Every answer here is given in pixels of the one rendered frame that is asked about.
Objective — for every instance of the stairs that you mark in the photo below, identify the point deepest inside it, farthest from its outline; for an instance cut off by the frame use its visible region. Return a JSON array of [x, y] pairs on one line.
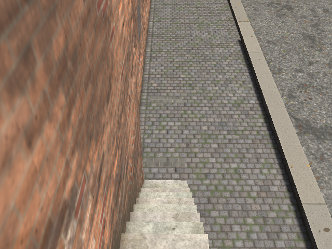
[[164, 217]]

